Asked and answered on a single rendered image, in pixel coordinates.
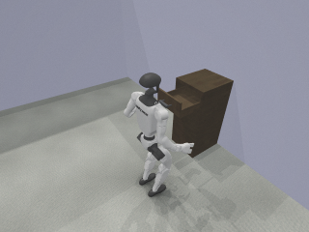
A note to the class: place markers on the drawer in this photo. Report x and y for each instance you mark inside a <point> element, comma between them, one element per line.
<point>184,100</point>

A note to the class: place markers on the right robot upper arm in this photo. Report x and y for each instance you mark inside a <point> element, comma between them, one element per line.
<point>161,115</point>

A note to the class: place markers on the cabinet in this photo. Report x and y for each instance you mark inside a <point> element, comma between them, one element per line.
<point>203,126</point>

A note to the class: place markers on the humanoid robot head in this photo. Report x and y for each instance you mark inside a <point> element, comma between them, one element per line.
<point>149,80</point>

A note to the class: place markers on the robot right forearm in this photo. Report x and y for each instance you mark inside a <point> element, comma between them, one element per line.
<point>167,144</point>

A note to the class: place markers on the right robot hand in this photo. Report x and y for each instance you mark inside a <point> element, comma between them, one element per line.
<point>186,148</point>

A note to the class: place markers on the left robot upper arm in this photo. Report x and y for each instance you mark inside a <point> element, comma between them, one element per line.
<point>132,104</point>

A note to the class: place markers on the handle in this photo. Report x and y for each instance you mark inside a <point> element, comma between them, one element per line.
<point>164,104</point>

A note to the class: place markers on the right robot shin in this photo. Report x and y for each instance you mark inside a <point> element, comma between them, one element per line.
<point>160,178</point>

